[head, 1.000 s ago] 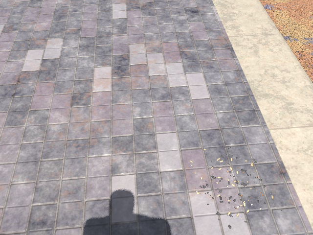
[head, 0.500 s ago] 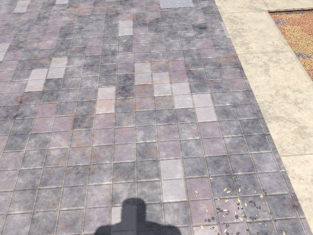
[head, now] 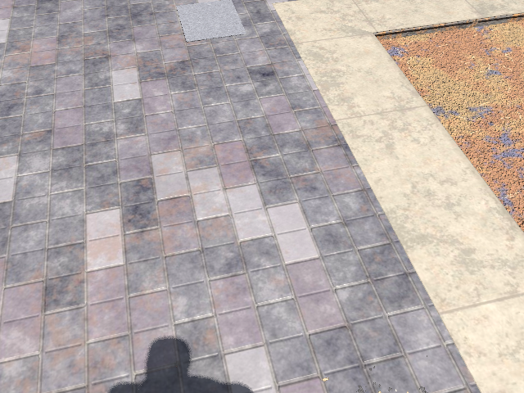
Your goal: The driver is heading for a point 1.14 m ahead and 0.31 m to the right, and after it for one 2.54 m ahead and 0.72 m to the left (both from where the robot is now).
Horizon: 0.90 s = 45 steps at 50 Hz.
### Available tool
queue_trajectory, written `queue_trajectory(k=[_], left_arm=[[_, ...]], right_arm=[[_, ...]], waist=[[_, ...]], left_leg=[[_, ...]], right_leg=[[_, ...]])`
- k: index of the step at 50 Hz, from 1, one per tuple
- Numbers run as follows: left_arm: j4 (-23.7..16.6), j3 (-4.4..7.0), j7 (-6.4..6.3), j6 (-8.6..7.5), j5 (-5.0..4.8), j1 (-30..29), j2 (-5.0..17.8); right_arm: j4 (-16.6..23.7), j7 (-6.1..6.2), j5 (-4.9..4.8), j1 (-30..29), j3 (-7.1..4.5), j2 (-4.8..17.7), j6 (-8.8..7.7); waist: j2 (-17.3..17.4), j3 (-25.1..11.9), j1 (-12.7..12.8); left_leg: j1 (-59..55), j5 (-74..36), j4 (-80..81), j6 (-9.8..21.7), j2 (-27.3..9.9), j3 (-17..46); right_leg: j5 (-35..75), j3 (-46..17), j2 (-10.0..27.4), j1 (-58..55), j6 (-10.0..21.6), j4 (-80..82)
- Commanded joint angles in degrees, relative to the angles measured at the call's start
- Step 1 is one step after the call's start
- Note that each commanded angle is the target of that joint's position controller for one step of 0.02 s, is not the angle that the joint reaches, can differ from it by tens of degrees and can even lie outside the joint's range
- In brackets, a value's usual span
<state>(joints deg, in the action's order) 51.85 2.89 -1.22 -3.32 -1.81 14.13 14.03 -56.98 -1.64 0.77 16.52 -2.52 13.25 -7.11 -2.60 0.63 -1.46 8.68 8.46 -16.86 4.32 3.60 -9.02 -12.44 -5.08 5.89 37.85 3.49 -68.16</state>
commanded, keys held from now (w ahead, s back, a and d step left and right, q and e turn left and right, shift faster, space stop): w+e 0.68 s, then w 0.32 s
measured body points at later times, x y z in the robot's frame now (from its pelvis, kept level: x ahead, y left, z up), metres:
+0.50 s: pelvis +0.27 -0.10 +0.00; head +0.30 -0.12 +0.44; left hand +0.44 +0.13 -0.12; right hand +0.33 -0.40 -0.12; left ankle +0.28 +0.08 -0.65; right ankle +0.29 -0.17 -0.74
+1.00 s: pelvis +0.56 -0.14 +0.00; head +0.58 -0.14 +0.45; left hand +0.78 +0.05 -0.12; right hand +0.52 -0.42 -0.11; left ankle +0.63 -0.07 -0.74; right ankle +0.44 -0.23 -0.65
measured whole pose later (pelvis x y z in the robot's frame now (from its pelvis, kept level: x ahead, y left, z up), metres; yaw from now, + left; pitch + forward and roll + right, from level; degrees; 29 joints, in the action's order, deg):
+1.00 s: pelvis +0.56 -0.14 +0.00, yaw -28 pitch +2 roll +1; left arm 42.6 3.0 -0.3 -3.8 -0.7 16.3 15.3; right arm -46.8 -1.7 0.3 14.5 -3.1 14.6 -6.5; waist -2.4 0.2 -1.1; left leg 16.8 9.3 -24.0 3.2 3.2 -1.5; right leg -19.3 -4.0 0.6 27.6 2.5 -66.9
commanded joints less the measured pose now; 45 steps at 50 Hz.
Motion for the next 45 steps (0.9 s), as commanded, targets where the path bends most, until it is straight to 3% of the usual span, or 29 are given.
queue_trajectory(k=[1, 6, 11, 12, 14, 15, 16, 17, 18, 19, 20, 21, 22, 23, 26, 28, 32, 35, 39, 40, 41, 42, 43, 44, 45], left_arm=[[-2.4, 0.85, -0.02, 0.48, 0.55, 3.6, 1.9], [-6.2, 0.34, 1.94, -0.64, 0.73, -6.8, 0.8], [-11.3, -0.18, 4.03, -0.56, 0.52, -14.9, 0.4], [-12.2, -0.04, 4.40, -0.50, 0.43, -15.0, 0.8], [-12.9, 1.01, 4.83, -0.31, 0.39, -11.4, 2.9], [-11.7, 2.24, 4.88, -0.27, 0.22, -5.0, 4.9], [-9.1, 4.44, 4.31, -0.20, 0.14, 5.0, 8.9], [-7.7, 6.61, 2.83, 0.32, 0.18, 13.0, 15.7], [-9.8, 6.55, 2.93, -0.29, 0.56, 10.1, 18.9], [-9.6, 5.06, 3.26, -0.72, 1.14, 11.8, 13.5], [-9.6, 4.24, 3.14, -1.14, 1.40, 9.5, 10.4], [-10.7, 3.62, 3.24, -1.33, 1.07, 4.6, 8.6], [-11.9, 2.97, 3.15, -1.38, 1.10, 0.7, 6.6], [-12.8, 2.61, 3.00, -1.42, 1.56, -1.0, 5.9], [-12.8, 3.10, 2.14, -1.87, 1.03, 0.3, 8.1], [-12.4, 3.44, 1.26, -1.75, 0.86, 2.4, 9.3], [-12.0, 3.56, 0.58, -1.17, 0.59, 5.3, 9.6], [-11.1, 3.58, 0.54, -1.00, 0.36, 7.5, 9.6], [-10.2, 3.39, -0.02, -0.43, 0.81, 7.6, 9.0], [-10.4, 3.27, 0.01, -0.20, 0.90, 6.7, 8.8], [-10.9, 2.70, 0.22, -0.11, 1.22, 6.1, 7.4], [-12.1, 1.68, 0.35, -0.11, 2.07, 5.9, 5.5], [-11.7, 0.68, 0.57, -0.86, 0.24, 15.8, 1.6], [-10.4, 0.99, 0.47, -1.30, -0.54, 15.6, 5.7], [-11.6, 1.75, 0.57, -1.43, -0.63, 8.1, 9.0]], right_arm=[[2.9, 1.00, 0.38, -3.7, -0.93, 6.1, -1.09], [2.4, 2.48, -0.10, 0.3, -1.15, 8.6, -0.04], [1.4, 2.72, -1.19, 4.8, -1.78, 10.5, 2.00], [1.5, 2.69, -1.39, 4.5, -1.98, 10.9, 2.42], [2.6, 2.86, -1.51, 2.3, -2.45, 12.4, 3.11], [3.2, 3.05, -1.49, 0.8, -2.61, 12.9, 3.63], [4.0, 3.19, -1.52, 0.3, -2.31, 12.3, 3.89], [6.1, 3.03, -0.05, 1.4, -1.25, 9.6, 3.16], [9.1, 1.93, -0.35, 4.9, 0.74, 3.0, 0.61], [10.4, 1.13, -2.47, -2.7, -0.62, 9.0, -1.87], [12.0, 0.93, -3.73, -6.3, -0.79, 9.4, -2.70], [11.6, 1.38, -2.73, -6.4, -0.72, 8.8, -2.71], [11.1, 1.77, -1.69, -5.5, -1.38, 9.4, -2.03], [11.2, 1.63, -1.38, -4.3, -1.62, 9.2, -1.04], [12.7, 1.76, -0.07, -5.2, -1.71, 7.5, 0.81], [14.6, 2.06, 0.21, -10.2, -1.47, 6.7, 1.04], [17.1, 1.56, -0.45, -18.4, -0.77, 5.3, 0.47], [18.7, 0.87, -1.07, -21.3, -0.94, 6.4, -0.14], [18.5, -0.07, -0.86, -18.7, -1.68, 8.6, -1.32], [17.6, 0.05, -0.71, -15.1, -2.15, 9.2, -1.56], [16.1, 0.34, -0.20, -9.1, -3.00, 10.9, -1.77], [15.1, 0.62, 0.34, 0.4, -3.68, 13.7, -1.73], [12.2, 0.22, 0.46, 7.4, -5.13, 17.9, -1.01], [12.1, -0.21, -1.39, 7.5, -3.92, 12.7, -0.90], [13.0, -0.01, -1.72, 3.8, -3.01, 9.4, -0.63]], waist=[[5.0, 2.9, 3.2], [3.7, 3.4, -0.6], [3.9, 5.7, -3.4], [4.5, 5.5, -2.8], [7.2, 2.0, 0.3], [7.8, -1.8, 4.3], [6.3, -7.2, 9.2], [-3.7, -13.0, 10.7], [-14.0, -21.0, 4.7], [-6.0, -20.6, 8.8], [-4.5, -13.4, 7.7], [2.3, -8.7, 4.5], [2.7, -6.8, 2.3], [1.7, -5.8, 0.6], [2.2, -3.9, -0.5], [1.4, -2.1, 0.9], [-2.1, -0.8, 4.1], [-3.1, -0.6, 5.3], [-4.9, -0.8, 3.9], [-5.3, -2.0, 1.9], [-4.4, -6.1, -0.9], [0.9, -14.4, -4.7], [20.9, -20.9, -1.5], [17.5, -17.9, -2.7], [10.6, -9.5, -3.7]], left_leg=[[5.2, -6.1, 12.2, 8.2, -17.5, 8.8], [-2.5, -9.1, 10.9, 6.2, -17.6, 3.0], [-13.0, -11.7, 6.4, 5.0, -20.8, 0.6], [-14.3, -15.8, 4.4, 4.5, -21.2, -0.2], [-14.4, -36.0, -3.9, 2.9, -21.1, -2.5], [-13.2, -45.4, -13.3, 1.8, -20.0, -4.1], [-7.3, -45.0, -27.0, -0.2, -17.3, -5.4], [9.7, -19.2, -47.2, -3.1, -13.7, -5.6], [31.7, 23.3, -65.6, -5.5, -0.9, 5.1], [37.9, 21.3, -67.7, -3.4, -3.9, 14.6], [40.5, 16.4, -65.0, -1.8, -6.3, 13.9], [37.2, 12.1, -59.8, -1.7, -9.0, 13.7], [32.8, 9.9, -54.9, -2.1, -10.8, 13.7], [29.2, 8.7, -52.6, -2.6, -11.7, 14.0], [27.8, 4.8, -45.2, -5.5, -10.7, 12.4], [29.5, -0.9, -36.9, -7.1, -9.5, 11.8], [25.6, -12.9, -19.2, -6.9, -5.8, 11.2], [23.5, -14.4, -14.2, -6.0, -4.8, 11.9], [20.3, -7.7, -11.1, -2.8, -4.8, 11.8], [15.5, -6.5, -9.2, -1.6, -3.8, 10.2], [6.2, -7.2, -8.8, 0.3, -4.4, 10.3], [-9.0, -7.6, -10.4, 4.0, -13.0, 19.5], [-28.9, 4.2, -5.4, 14.1, -24.7, 46.1], [-28.6, 17.7, -0.3, 13.6, -26.2, 55.1], [-21.2, 18.6, 0.6, 11.0, -24.2, 46.9]], right_leg=[[7.9, -3.3, 2.6, 2.6, -0.9, 3.4], [17.8, 1.7, 1.8, 4.8, -1.2, 20.3], [10.3, 6.3, 0.7, 7.3, 0.3, 28.6], [7.1, 7.6, -0.1, 6.1, 1.1, 29.6], [1.5, 11.4, -4.1, -2.8, 3.2, 30.4], [1.1, 13.1, -7.1, -11.6, 4.8, 31.9], [4.4, 12.6, -10.0, -26.5, 7.1, 35.7], [5.8, -6.0, 1.8, -44.4, 11.4, 37.0], [-3.2, -40.8, 14.4, -60.3, 22.8, 48.2], [-2.4, -39.9, 13.7, -60.2, 19.7, 52.4], [2.8, -30.2, 11.6, -54.4, 16.9, 51.2], [9.7, -22.4, 8.9, -44.6, 14.8, 51.3], [14.2, -17.1, 6.6, -37.6, 13.3, 52.0], [16.0, -15.2, 5.2, -32.9, 13.0, 53.4], [22.2, -11.3, 3.1, -27.2, 13.7, 55.5], [22.2, -9.5, 1.9, -26.2, 13.1, 55.9], [13.6, -8.3, -0.7, -25.1, 9.8, 54.6], [10.4, -11.4, 1.1, -27.5, 9.0, 52.4], [13.9, -15.4, 4.4, -34.2, 7.8, 47.2], [19.9, -14.8, 3.3, -34.6, 6.9, 43.8], [25.7, -12.7, 0.0, -33.4, 5.5, 36.1], [17.0, -8.9, -3.7, -25.7, 3.3, 20.4], [-12.2, -3.9, -12.5, -3.5, -1.2, 0.5], [-19.8, -7.8, -10.3, 5.2, -1.1, -7.2], [-14.9, -7.4, -7.8, 7.9, -0.7, -9.0]])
